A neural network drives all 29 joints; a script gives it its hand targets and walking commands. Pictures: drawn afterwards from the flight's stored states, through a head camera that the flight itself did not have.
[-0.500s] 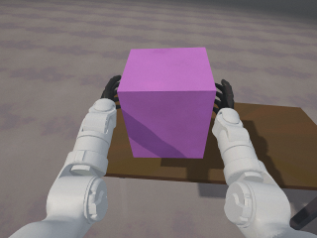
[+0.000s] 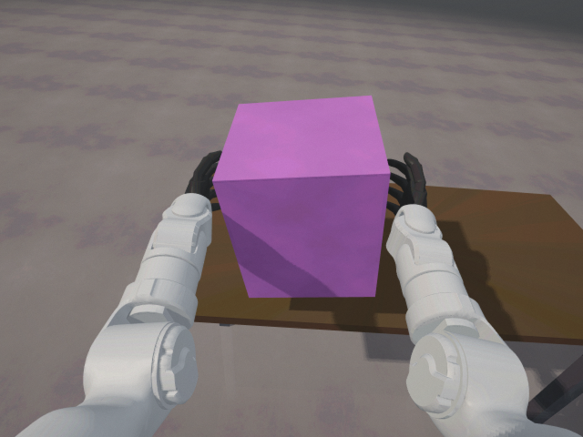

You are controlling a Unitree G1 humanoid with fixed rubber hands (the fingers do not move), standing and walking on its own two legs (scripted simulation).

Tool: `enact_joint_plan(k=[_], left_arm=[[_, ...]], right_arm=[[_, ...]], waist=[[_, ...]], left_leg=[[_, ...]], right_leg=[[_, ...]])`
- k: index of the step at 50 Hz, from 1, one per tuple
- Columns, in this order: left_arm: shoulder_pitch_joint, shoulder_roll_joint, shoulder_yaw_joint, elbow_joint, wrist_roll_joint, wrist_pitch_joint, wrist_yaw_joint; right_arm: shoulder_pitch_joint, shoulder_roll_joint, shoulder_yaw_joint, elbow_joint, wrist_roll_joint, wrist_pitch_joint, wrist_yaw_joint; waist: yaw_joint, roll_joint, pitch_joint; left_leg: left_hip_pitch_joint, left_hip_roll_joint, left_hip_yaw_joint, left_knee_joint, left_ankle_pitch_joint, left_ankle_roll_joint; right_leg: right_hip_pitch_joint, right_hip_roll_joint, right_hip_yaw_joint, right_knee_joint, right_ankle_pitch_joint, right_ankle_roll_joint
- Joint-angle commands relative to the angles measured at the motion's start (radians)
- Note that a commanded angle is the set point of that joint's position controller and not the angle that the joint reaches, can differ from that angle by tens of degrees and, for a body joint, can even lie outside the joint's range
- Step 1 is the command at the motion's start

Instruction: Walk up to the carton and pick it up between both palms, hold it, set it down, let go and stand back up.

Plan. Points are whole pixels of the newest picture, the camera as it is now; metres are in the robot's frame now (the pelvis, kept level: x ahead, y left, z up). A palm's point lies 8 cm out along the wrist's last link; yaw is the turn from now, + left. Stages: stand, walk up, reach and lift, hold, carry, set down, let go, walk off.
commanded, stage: set down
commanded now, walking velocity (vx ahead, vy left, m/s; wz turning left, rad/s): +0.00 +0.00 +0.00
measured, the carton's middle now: (307, 201) +0.46 -0.03 +0.14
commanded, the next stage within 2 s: none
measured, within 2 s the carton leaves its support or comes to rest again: neither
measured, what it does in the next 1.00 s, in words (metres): stands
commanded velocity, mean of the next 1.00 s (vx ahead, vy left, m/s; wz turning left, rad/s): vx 0.00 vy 0.00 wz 0.00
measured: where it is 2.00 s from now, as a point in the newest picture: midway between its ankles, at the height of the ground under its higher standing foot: outside the picture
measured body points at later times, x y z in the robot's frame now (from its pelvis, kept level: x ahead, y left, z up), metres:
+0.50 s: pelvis +0.03 +0.00 +0.00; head +0.01 +0.03 +0.45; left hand +0.47 +0.13 +0.14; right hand +0.44 -0.17 +0.16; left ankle -0.02 +0.09 -0.75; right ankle +0.00 -0.12 -0.75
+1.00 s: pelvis +0.05 +0.00 +0.00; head +0.04 +0.02 +0.45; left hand +0.49 +0.11 +0.12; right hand +0.45 -0.19 +0.13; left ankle -0.02 +0.09 -0.75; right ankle +0.00 -0.12 -0.75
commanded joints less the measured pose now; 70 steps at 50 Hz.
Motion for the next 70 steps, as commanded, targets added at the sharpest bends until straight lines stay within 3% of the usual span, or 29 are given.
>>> enact_joint_plan(k=[1, 7, 10, 16, 17, 20, 29, 31, 34, 35, 37, 40, 46, 47, 49, 50, 53, 54, 55, 57, 61, 66, 67, 70], left_arm=[[-1.004, -0.499, -0.189, -0.121, -0.091, -0.170, -0.170], [-1.040, -0.475, -0.162, -0.077, -0.090, -0.219, -0.170], [-1.045, -0.457, -0.174, -0.087, -0.094, -0.233, -0.171], [-1.024, -0.444, -0.180, -0.060, -0.097, -0.248, -0.171], [-1.026, -0.446, -0.182, -0.060, -0.103, -0.245, -0.173], [-0.996, -0.452, -0.190, -0.061, -0.103, -0.249, -0.176], [-0.968, -0.469, -0.246, -0.061, -0.108, -0.266, -0.171], [-0.949, -0.475, -0.240, -0.042, -0.103, -0.269, -0.172], [-0.922, -0.457, -0.226, -0.017, -0.084, -0.264, -0.180], [-0.913, -0.454, -0.229, 0.002, -0.084, -0.265, -0.182], [-0.900, -0.437, -0.219, 0.007, -0.082, -0.278, -0.185], [-0.910, -0.436, -0.222, 0.016, -0.087, -0.292, -0.182], [-0.949, -0.429, -0.215, 0.069, -0.085, -0.326, -0.186], [-0.943, -0.425, -0.208, 0.077, -0.079, -0.335, -0.185], [-0.953, -0.412, -0.181, 0.105, -0.074, -0.346, -0.193], [-0.965, -0.410, -0.194, 0.095, -0.082, -0.354, -0.193], [-0.975, -0.389, -0.175, 0.119, -0.074, -0.375, -0.199], [-0.985, -0.381, -0.163, 0.128, -0.074, -0.375, -0.201], [-1.001, -0.391, -0.165, 0.122, -0.073, -0.380, -0.201], [-1.030, -0.385, -0.159, 0.111, -0.080, -0.393, -0.196], [-1.059, -0.368, -0.140, 0.146, -0.066, -0.395, -0.192], [-1.052, -0.336, -0.093, 0.171, -0.057, -0.415, -0.201], [-1.046, -0.330, -0.092, 0.181, -0.057, -0.419, -0.203], [-1.049, -0.314, -0.061, 0.220, -0.046, -0.425, -0.207]], right_arm=[[-0.829, 0.498, 0.092, -0.139, -0.101, -0.106, 0.216], [-0.806, 0.519, 0.059, -0.113, -0.150, -0.114, 0.229], [-0.793, 0.539, 0.076, -0.099, -0.142, -0.118, 0.231], [-0.750, 0.534, 0.068, -0.094, -0.158, -0.117, 0.231], [-0.737, 0.520, 0.056, -0.092, -0.164, -0.117, 0.231], [-0.742, 0.524, 0.079, -0.127, -0.161, -0.125, 0.227], [-0.700, 0.506, 0.083, -0.098, -0.164, -0.159, 0.216], [-0.706, 0.510, 0.091, -0.124, -0.161, -0.170, 0.214], [-0.684, 0.496, 0.072, -0.085, -0.183, -0.181, 0.205], [-0.691, 0.509, 0.075, -0.102, -0.174, -0.185, 0.207], [-0.696, 0.512, 0.089, -0.123, -0.188, -0.194, 0.205], [-0.719, 0.525, 0.099, -0.131, -0.198, -0.207, 0.206], [-0.720, 0.531, 0.070, -0.107, -0.220, -0.226, 0.209], [-0.738, 0.546, 0.077, -0.112, -0.215, -0.231, 0.210], [-0.726, 0.560, 0.064, -0.120, -0.229, -0.219, 0.212], [-0.718, 0.559, 0.070, -0.106, -0.229, -0.220, 0.211], [-0.697, 0.572, 0.059, -0.107, -0.253, -0.208, 0.218], [-0.697, 0.571, 0.047, -0.102, -0.258, -0.201, 0.222], [-0.723, 0.563, 0.028, -0.111, -0.256, -0.206, 0.224], [-0.724, 0.557, 0.016, -0.077, -0.249, -0.205, 0.230], [-0.723, 0.511, -0.045, -0.065, -0.260, -0.198, 0.243], [-0.719, 0.518, -0.055, -0.087, -0.294, -0.189, 0.252], [-0.709, 0.514, -0.062, -0.067, -0.298, -0.191, 0.251], [-0.740, 0.515, -0.069, -0.103, -0.306, -0.197, 0.250]], waist=[[-0.129, 0.085, -0.475], [-0.121, 0.056, -0.493], [-0.119, 0.088, -0.503], [-0.136, 0.094, -0.532], [-0.151, 0.105, -0.528], [-0.146, 0.094, -0.560], [-0.181, 0.155, -0.625], [-0.166, 0.146, -0.623], [-0.175, 0.163, -0.587], [-0.157, 0.156, -0.592], [-0.156, 0.116, -0.598], [-0.152, 0.119, -0.606], [-0.158, 0.125, -0.617], [-0.139, 0.114, -0.633], [-0.136, 0.092, -0.614], [-0.151, 0.090, -0.607], [-0.138, 0.057, -0.588], [-0.142, 0.051, -0.565], [-0.156, 0.075, -0.598], [-0.155, 0.106, -0.615], [-0.163, 0.119, -0.551], [-0.157, 0.074, -0.545], [-0.166, 0.092, -0.542], [-0.154, 0.071, -0.540]], left_leg=[[0.096, -0.007, 0.045, -0.104, 0.360, -0.101], [0.032, -0.007, 0.054, -0.125, 0.273, -0.088], [0.049, -0.005, 0.055, -0.106, 0.358, -0.099], [0.081, 0.002, 0.046, -0.075, 0.467, -0.109], [0.090, 0.006, 0.039, -0.075, 0.478, -0.111], [0.105, 0.006, 0.037, -0.052, 0.533, -0.118], [0.244, 0.031, 0.003, 0.040, 0.838, -0.154], [0.240, 0.032, 0.007, 0.051, 0.858, -0.158], [0.266, 0.034, 0.005, 0.051, 0.888, -0.156], [0.255, 0.033, 0.015, 0.059, 0.893, -0.158], [0.187, 0.025, 0.017, 0.045, 0.829, -0.144], [0.143, 0.019, 0.011, 0.029, 0.811, -0.134], [0.180, 0.027, 0.006, 0.048, 0.836, -0.132], [0.141, 0.024, 0.010, 0.047, 0.831, -0.130], [0.036, 0.010, 0.027, 0.011, 0.688, -0.112], [0.031, 0.011, 0.022, 0.005, 0.680, -0.111], [-0.128, -0.012, 0.042, -0.043, 0.517, -0.090], [-0.140, -0.008, 0.032, -0.058, 0.502, -0.085], [-0.087, 0.004, 0.021, -0.041, 0.551, -0.097], [-0.003, 0.018, 0.010, -0.010, 0.637, -0.113], [0.049, 0.023, 0.007, 0.006, 0.653, -0.119], [-0.046, 0.007, 0.021, -0.017, 0.519, -0.102], [-0.033, 0.012, 0.014, -0.020, 0.536, -0.101], [-0.083, 0.007, 0.016, -0.021, 0.513, -0.098]], right_leg=[[0.235, -0.008, -0.101, 0.072, 0.339, 0.048], [0.263, -0.016, -0.096, 0.078, 0.325, 0.053], [0.263, -0.022, -0.094, 0.093, 0.385, 0.053], [0.236, -0.018, -0.097, 0.097, 0.431, 0.058], [0.228, -0.019, -0.098, 0.093, 0.425, 0.057], [0.238, -0.016, -0.096, 0.110, 0.488, 0.059], [0.118, 0.002, -0.111, 0.123, 0.583, 0.058], [0.131, 0.004, -0.107, 0.116, 0.598, 0.048], [0.087, 0.001, -0.112, 0.110, 0.592, 0.056], [0.090, -0.005, -0.102, 0.099, 0.593, 0.048], [0.147, -0.012, -0.097, 0.138, 0.665, 0.067], [0.164, -0.017, -0.092, 0.164, 0.694, 0.079], [0.086, -0.013, -0.094, 0.146, 0.642, 0.072], [0.117, -0.019, -0.090, 0.156, 0.682, 0.068], [0.208, -0.033, -0.071, 0.177, 0.721, 0.076], [0.203, -0.036, -0.072, 0.191, 0.729, 0.085], [0.307, -0.061, -0.050, 0.219, 0.795, 0.094], [0.307, -0.063, -0.052, 0.218, 0.780, 0.100], [0.260, -0.052, -0.064, 0.217, 0.746, 0.098], [0.187, -0.035, -0.069, 0.200, 0.697, 0.086], [0.089, -0.024, -0.088, 0.159, 0.549, 0.065], [0.162, -0.047, -0.071, 0.177, 0.603, 0.074], [0.138, -0.046, -0.072, 0.186, 0.598, 0.083], [0.172, -0.051, -0.066, 0.187, 0.626, 0.083]])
